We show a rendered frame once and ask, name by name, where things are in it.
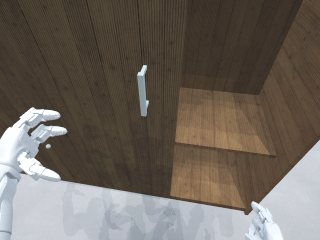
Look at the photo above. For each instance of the robot left hand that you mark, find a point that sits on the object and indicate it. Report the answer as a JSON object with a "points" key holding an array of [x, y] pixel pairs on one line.
{"points": [[15, 141]]}

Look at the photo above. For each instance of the robot left forearm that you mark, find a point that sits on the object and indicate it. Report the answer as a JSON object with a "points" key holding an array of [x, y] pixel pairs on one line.
{"points": [[9, 178]]}

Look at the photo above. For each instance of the robot right hand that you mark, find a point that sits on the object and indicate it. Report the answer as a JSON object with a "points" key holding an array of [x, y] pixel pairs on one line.
{"points": [[267, 229]]}

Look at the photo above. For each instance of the handle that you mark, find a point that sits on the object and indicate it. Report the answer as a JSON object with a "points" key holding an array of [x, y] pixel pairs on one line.
{"points": [[142, 91]]}

